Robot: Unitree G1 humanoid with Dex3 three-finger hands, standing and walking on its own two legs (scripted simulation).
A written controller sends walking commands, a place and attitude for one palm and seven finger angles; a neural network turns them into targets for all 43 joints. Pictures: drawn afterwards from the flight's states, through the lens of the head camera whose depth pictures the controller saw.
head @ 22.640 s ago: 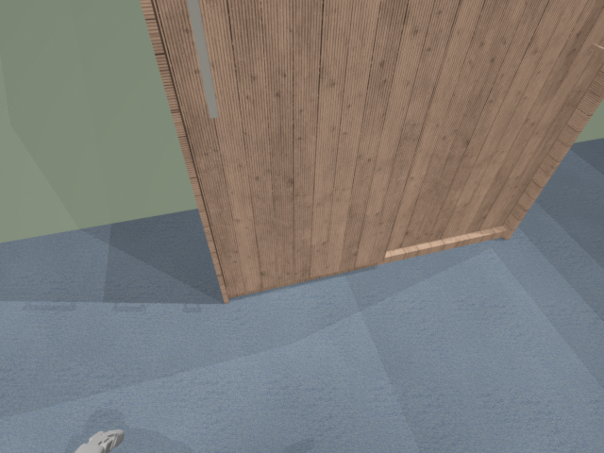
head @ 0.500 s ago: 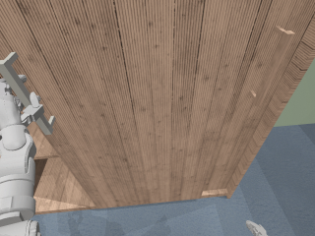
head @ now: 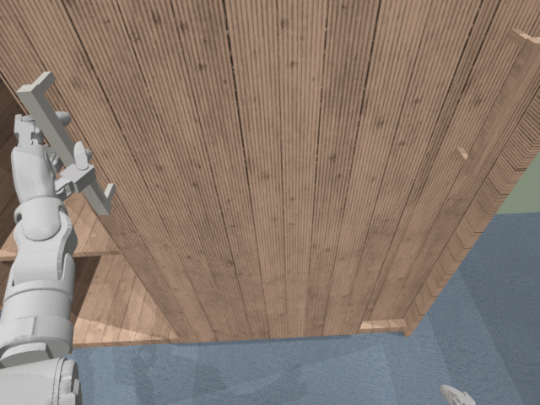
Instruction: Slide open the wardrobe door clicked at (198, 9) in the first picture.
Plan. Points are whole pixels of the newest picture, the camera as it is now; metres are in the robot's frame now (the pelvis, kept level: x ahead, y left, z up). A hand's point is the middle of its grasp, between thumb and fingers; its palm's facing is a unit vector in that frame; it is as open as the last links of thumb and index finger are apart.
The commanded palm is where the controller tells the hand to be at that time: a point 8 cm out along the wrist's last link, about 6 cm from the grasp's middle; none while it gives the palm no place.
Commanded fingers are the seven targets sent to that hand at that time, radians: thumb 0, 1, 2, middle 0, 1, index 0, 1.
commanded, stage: stop walking and hold the door there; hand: left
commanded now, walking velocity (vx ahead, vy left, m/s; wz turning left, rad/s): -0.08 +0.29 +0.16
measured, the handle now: (78, 151) +0.43 +0.32 +0.18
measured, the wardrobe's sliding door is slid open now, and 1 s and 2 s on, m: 0.43 0.43 0.43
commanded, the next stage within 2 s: loosen the grip on the handle in 1.14 s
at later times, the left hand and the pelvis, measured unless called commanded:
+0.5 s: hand (77, 170) +0.37 +0.29 +0.19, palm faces +0.26 -0.96 -0.14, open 6.6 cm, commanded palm +0.34 +0.31 +0.15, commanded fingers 0.00 0.90 0.90 -0.45 -1.40 -0.45 -1.40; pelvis -0.07 +0.09 +0.01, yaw +0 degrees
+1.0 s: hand (85, 174) +0.38 +0.29 +0.18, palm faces +0.28 -0.94 -0.19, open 6.0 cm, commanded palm +0.34 +0.31 +0.15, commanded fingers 0.00 0.90 0.90 -0.45 -1.40 -0.45 -1.40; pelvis -0.06 +0.07 -0.01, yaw -2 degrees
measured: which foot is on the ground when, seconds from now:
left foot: down 0.00-1.00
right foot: down 0.00-0.16, up 0.18-0.60, down 0.62-1.00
